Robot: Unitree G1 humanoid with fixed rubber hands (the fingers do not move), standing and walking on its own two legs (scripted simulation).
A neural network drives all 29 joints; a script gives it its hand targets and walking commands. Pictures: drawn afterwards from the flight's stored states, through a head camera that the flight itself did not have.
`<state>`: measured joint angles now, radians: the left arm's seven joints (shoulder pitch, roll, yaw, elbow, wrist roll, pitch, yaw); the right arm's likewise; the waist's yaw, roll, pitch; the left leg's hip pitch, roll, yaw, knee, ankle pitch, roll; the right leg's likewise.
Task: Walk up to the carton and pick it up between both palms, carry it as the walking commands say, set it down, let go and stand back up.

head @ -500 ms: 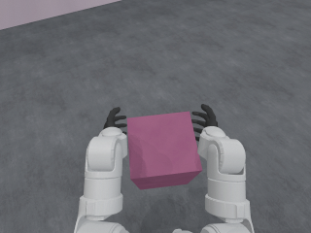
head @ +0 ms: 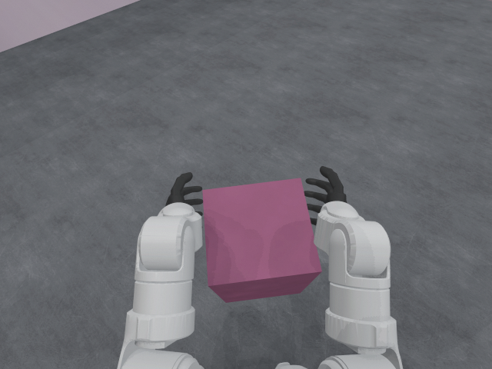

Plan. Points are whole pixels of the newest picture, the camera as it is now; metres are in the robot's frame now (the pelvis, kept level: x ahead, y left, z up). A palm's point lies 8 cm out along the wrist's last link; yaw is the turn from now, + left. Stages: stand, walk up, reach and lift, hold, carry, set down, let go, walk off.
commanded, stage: carry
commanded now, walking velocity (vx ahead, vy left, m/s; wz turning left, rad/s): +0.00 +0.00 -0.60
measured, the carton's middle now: (258, 249) +0.32 -0.01 -0.01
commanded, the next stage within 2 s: hold in 1.78 s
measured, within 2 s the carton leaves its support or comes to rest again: neither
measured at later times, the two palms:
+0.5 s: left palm (242, 218) +0.31 +0.02 +0.10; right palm (408, 248) +0.26 -0.21 +0.11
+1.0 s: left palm (231, 216) +0.31 +0.03 +0.11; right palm (401, 245) +0.26 -0.19 +0.12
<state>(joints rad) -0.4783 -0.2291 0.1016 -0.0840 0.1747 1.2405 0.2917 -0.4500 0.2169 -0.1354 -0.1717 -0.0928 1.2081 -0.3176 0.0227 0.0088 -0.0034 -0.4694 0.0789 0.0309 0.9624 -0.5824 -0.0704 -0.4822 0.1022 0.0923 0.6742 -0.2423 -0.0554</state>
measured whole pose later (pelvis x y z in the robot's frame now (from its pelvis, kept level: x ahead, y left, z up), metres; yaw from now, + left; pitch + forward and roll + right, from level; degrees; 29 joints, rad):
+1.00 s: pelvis -0.02 -0.01 +0.01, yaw -13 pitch +2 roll +1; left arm -0.48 -0.23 0.10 -0.08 0.17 1.24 0.31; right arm -0.46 0.22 -0.14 -0.15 -0.09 1.20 -0.32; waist 0.02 0.00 -0.02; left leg -0.34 0.04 0.05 0.61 -0.31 -0.04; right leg -0.44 0.08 0.10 0.61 -0.20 -0.04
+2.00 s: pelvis -0.03 +0.00 +0.01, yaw -13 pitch -4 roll +1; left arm -0.38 -0.19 0.16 0.41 0.23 0.75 0.14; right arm -0.36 0.18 -0.15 0.31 -0.22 0.78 -0.17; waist 0.02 0.00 0.01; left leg -0.21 0.02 0.00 0.57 -0.30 -0.02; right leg -0.30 0.08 0.09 0.56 -0.19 -0.03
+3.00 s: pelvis -0.06 +0.01 -0.05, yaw -11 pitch +22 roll +0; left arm -0.52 -0.22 0.41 0.68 0.30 0.05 0.17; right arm -0.55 0.25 -0.38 0.69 -0.32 0.02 -0.19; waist 0.02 0.01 0.01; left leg -0.99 -0.01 -0.03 0.96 -0.36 -0.01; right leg -1.05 0.07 0.06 0.90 -0.23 -0.02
